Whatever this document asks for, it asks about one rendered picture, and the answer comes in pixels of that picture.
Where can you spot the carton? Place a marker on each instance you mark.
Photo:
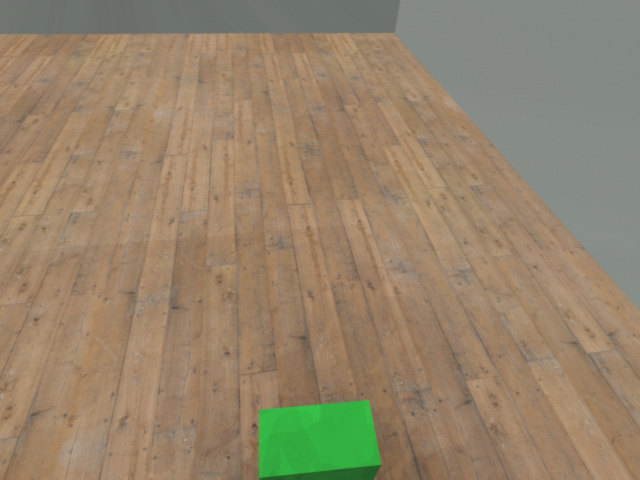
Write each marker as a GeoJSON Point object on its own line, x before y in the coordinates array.
{"type": "Point", "coordinates": [334, 441]}

